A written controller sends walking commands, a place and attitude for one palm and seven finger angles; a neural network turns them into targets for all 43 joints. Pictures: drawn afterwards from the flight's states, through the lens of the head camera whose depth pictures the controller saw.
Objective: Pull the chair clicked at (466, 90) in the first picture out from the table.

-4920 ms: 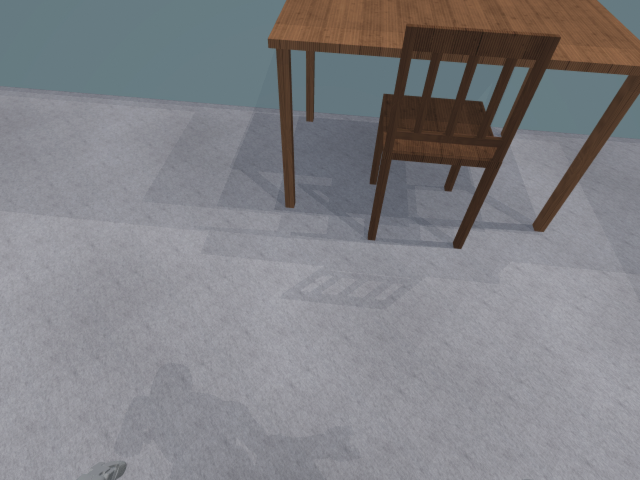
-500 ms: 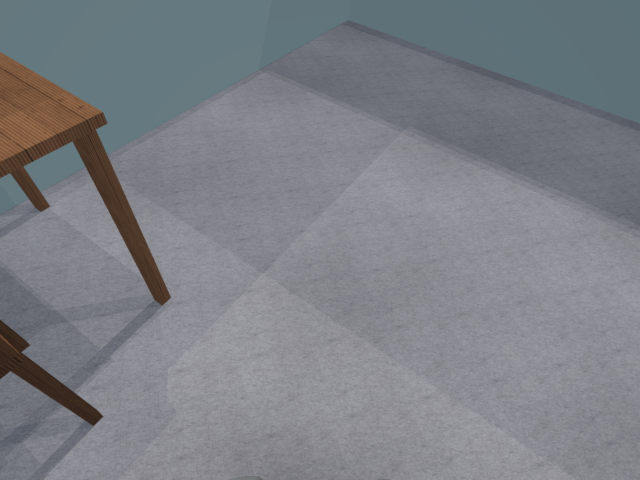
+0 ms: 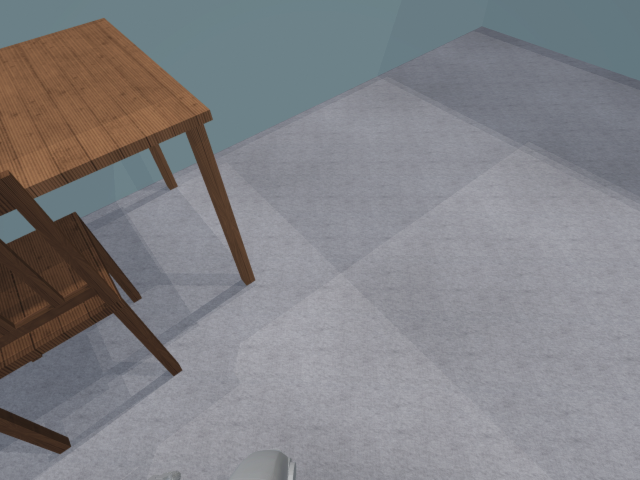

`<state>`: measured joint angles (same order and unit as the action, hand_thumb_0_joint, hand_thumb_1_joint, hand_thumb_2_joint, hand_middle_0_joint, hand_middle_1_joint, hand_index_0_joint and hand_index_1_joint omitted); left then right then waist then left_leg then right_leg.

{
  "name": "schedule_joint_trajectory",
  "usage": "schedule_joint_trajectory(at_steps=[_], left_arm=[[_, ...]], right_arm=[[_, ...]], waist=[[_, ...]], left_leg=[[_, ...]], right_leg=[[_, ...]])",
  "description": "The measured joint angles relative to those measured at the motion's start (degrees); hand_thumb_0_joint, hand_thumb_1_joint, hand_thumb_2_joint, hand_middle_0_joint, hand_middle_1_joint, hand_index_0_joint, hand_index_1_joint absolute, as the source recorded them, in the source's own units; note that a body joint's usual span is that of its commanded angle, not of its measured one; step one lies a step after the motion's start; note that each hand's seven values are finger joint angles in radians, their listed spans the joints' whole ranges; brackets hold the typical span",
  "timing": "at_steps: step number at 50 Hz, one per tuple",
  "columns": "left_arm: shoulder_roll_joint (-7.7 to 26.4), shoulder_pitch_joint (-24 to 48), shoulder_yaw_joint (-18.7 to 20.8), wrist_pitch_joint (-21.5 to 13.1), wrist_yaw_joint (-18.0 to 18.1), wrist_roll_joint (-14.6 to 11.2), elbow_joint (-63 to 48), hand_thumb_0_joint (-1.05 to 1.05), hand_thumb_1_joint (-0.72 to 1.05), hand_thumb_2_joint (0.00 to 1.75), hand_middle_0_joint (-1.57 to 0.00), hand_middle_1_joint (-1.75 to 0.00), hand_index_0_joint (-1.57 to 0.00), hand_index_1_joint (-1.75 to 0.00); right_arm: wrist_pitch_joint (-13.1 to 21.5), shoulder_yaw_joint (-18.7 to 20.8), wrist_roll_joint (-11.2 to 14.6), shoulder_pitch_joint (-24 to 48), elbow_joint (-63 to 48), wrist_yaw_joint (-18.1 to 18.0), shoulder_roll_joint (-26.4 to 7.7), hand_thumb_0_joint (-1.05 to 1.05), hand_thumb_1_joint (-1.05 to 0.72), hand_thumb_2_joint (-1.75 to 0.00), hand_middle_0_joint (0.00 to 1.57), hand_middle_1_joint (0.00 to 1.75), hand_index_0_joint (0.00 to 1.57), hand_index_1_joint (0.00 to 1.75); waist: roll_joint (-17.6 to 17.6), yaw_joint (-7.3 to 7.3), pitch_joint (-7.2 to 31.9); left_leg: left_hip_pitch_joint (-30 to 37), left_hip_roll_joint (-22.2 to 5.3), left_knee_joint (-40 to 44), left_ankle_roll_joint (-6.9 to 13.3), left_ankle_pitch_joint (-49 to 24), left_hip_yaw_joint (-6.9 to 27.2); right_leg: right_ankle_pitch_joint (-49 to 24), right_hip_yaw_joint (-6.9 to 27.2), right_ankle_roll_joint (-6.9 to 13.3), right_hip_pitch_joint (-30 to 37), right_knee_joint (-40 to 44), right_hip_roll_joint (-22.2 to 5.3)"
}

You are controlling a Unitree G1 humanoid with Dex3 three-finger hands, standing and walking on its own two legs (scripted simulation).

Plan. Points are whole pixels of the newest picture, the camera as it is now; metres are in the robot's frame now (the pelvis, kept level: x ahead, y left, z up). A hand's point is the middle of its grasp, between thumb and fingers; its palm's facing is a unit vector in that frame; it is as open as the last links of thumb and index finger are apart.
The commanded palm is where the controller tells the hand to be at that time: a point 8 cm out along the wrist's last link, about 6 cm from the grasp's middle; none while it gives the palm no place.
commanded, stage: turn to face it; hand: left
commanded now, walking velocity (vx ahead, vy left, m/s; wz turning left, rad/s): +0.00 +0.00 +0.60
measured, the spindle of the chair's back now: out of the picture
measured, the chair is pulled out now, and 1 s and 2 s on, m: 0.00 0.00 0.00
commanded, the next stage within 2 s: take the last steps up to it in 0.98 s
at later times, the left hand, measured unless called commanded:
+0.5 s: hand out of the picture -0.02 +0.27 -0.17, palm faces +0.35 -0.89 -0.27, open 7.4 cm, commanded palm none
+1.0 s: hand out of the picture -0.03 +0.19 -0.14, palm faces +0.55 -0.79 -0.27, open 7.4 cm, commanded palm none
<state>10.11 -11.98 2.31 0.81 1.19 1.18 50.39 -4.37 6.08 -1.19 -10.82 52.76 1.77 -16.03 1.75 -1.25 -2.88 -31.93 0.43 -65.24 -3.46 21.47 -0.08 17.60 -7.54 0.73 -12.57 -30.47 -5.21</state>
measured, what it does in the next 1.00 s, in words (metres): steps on the spot, turning left: left foot, then right foot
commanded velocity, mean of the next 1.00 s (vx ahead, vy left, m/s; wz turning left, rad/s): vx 0.00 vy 0.00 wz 0.49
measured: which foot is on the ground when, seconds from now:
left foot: up 0.00-0.26, down 0.28-0.72, up 0.74-1.00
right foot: down 0.00-0.28, up 0.30-0.70, down 0.72-1.00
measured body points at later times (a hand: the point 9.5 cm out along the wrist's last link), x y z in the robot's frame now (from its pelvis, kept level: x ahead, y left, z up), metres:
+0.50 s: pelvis -0.01 +0.04 +0.00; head +0.03 +0.07 +0.44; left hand -0.04 +0.32 -0.15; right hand +0.18 -0.17 -0.13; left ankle -0.04 +0.13 -0.74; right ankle +0.02 -0.12 -0.67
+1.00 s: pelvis +0.01 -0.01 +0.00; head +0.05 -0.02 +0.45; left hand -0.06 +0.23 -0.12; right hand +0.20 -0.20 -0.16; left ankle -0.10 +0.11 -0.66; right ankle +0.05 -0.09 -0.74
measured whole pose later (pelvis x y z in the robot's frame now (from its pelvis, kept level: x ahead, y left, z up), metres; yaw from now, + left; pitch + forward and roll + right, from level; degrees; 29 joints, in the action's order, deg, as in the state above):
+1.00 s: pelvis +0.01 -0.01 +0.00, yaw +34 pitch -1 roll +3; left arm 9.7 -12.6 1.3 0.0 1.1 1.2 51.0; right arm -4.8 4.2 -0.9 -11.5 55.7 1.4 -14.8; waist 1.2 -0.8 -4.2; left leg -25.3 -1.3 -60.3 -4.2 23.5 0.6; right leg 16.0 -10.1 1.8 -11.6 -28.4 -5.4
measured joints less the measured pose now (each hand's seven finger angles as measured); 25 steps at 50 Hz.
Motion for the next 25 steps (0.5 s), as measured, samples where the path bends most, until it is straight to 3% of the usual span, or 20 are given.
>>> schedule_joint_trajectory(at_steps=[7, 12, 14, 15, 17, 21, 25], left_arm=[[0.18, -1.59, -0.72, -0.46, -0.43, 0.29, 0.54, 0.00, 0.90, 0.90, -0.20, -0.30, -0.20, -0.30], [1.97, -3.02, 0.06, 0.11, -0.59, 0.44, 1.61, 0.00, 0.90, 0.90, -0.20, -0.30, -0.20, -0.30], [3.07, -4.00, 0.66, 0.47, -0.72, 0.10, 1.95, 0.00, 0.90, 0.90, -0.20, -0.30, -0.20, -0.30], [3.79, -4.26, 1.07, 0.83, -0.86, -0.16, 2.17, 0.00, 0.90, 0.90, -0.20, -0.30, -0.20, -0.30], [5.31, -3.61, 1.76, 2.26, -0.66, -0.22, 2.92, 0.00, 0.90, 0.90, -0.20, -0.30, -0.20, -0.30], [6.34, -1.44, 2.60, 3.15, -0.68, -0.36, 3.44, 0.01, 0.91, 0.90, -0.20, -0.30, -0.20, -0.30], [6.04, 0.39, 2.44, 2.52, -0.88, -0.47, 1.85, 0.01, 0.91, 0.90, -0.20, -0.30, -0.20, -0.30]], right_arm=[[-0.59, -0.96, 0.28, 2.42, 0.23, 0.24, 0.05, 0.01, -0.91, -0.90, 0.20, 0.30, 0.20, 0.30], [0.08, -2.08, 0.62, 4.97, -0.62, 0.31, 0.88, 0.01, -0.91, -0.90, 0.20, 0.30, 0.20, 0.30], [0.91, -2.54, 0.56, 5.43, -1.61, 0.42, 1.05, 0.01, -0.91, -0.90, 0.20, 0.30, 0.20, 0.30], [1.56, -2.60, 0.46, 5.72, -2.07, 0.43, 1.24, 0.01, -0.91, -0.90, 0.20, 0.30, 0.20, 0.30], [2.59, -2.99, 0.62, 6.24, -2.58, 0.25, 2.09, 0.01, -0.91, -0.90, 0.20, 0.30, 0.20, 0.30], [3.16, -3.53, 0.52, 5.16, -2.70, -0.75, 2.96, 0.00, -0.91, -0.90, 0.20, 0.30, 0.21, 0.30], [2.90, -3.65, 0.46, 3.79, -1.91, -0.94, 3.25, 0.00, -0.91, -0.90, 0.21, 0.30, 0.21, 0.30]], waist=[[-1.87, 1.21, -1.66], [-3.17, 2.89, -2.46], [-3.54, 3.18, -2.18], [-4.01, 3.15, -2.12], [-5.27, 3.52, -2.82], [-4.69, 3.14, -2.89], [-3.64, 2.63, -2.47]], left_leg=[[5.40, -2.77, 8.20, -1.29, 2.37, -2.12], [11.67, -2.54, 21.18, -0.01, 2.90, -4.89], [15.54, -2.22, 29.82, 1.07, -2.88, -6.12], [15.85, -1.68, 31.20, 3.48, -3.31, -6.12], [14.85, -0.85, 29.08, 5.37, -1.80, -5.61], [15.94, -0.23, 32.14, 5.24, -3.43, -2.92], [17.33, 0.71, 36.09, 5.56, -6.00, -0.57]], right_leg=[[0.29, -5.15, -0.35, 1.06, 0.47, -2.91], [1.97, -8.40, -1.68, -0.24, -2.66, -4.95], [3.68, -9.66, -2.66, -1.52, -5.96, -5.95], [4.82, -8.81, -3.38, -3.26, -9.66, -6.61], [11.81, -3.23, -4.75, -7.82, -20.18, -5.84], [9.78, 3.09, -5.97, -14.25, -32.84, -2.83], [6.39, 5.49, -6.67, -15.76, -31.55, -1.54]])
